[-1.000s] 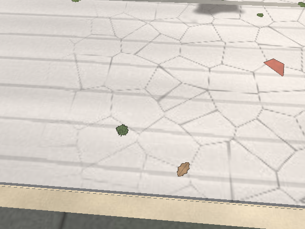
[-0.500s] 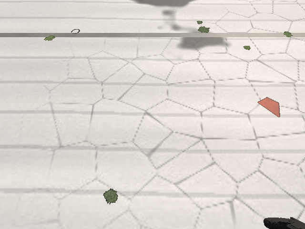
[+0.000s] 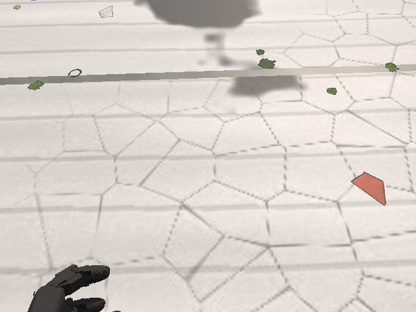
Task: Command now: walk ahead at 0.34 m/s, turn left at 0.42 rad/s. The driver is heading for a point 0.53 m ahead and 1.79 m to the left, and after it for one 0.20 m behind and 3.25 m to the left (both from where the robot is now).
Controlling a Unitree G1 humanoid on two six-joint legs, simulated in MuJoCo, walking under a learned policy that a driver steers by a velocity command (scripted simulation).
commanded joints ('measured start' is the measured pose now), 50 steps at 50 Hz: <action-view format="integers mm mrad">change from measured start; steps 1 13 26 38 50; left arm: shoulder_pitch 347 62 75 67 32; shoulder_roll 214 184 165 142 152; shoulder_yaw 74 67 63 54 55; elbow -7 43 59 56 6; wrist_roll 9 -6 -15 -20 -9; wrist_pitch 19 52 104 108 102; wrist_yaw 16 47 49 37 58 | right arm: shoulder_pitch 77 -167 -199 -267 -184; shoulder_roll -101 -61 -202 -197 -161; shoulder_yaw -9 -32 -76 -75 -84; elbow -103 -228 -315 -353 -314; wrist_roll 10 -2 -10 -11 0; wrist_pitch -25 77 38 73 101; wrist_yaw -5 12 14 -18 -12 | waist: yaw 170 72 71 79 63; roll -220 -111 78 160 -125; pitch -449 -103 -171 -141 -23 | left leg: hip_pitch -590 -355 75 -112 -528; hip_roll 6 122 290 197 -16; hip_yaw -61 86 -250 -337 -26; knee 648 232 -238 -275 624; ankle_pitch -171 327 803 421 93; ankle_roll -28 -54 258 216 -87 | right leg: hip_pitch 849 255 -214 46 295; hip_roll -448 -290 -41 41 -239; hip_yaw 574 -80 52 74 183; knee -37 -246 706 244 -192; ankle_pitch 438 342 -433 -272 107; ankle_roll -287 -209 58 73 -182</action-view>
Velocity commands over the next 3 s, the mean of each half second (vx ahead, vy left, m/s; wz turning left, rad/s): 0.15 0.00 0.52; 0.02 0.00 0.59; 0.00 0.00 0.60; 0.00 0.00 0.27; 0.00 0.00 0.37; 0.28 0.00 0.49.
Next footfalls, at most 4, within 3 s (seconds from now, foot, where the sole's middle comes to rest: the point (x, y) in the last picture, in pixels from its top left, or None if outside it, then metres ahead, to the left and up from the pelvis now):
0.42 left None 0.17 0.15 -0.76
0.88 right None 0.24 -0.07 -0.76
1.30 left None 0.05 0.14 -0.76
1.74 right None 0.24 0.01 -0.76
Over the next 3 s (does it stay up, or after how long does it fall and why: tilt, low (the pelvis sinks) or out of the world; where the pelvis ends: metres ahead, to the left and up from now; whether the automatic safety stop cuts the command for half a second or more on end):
stays up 0.14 0.14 0.02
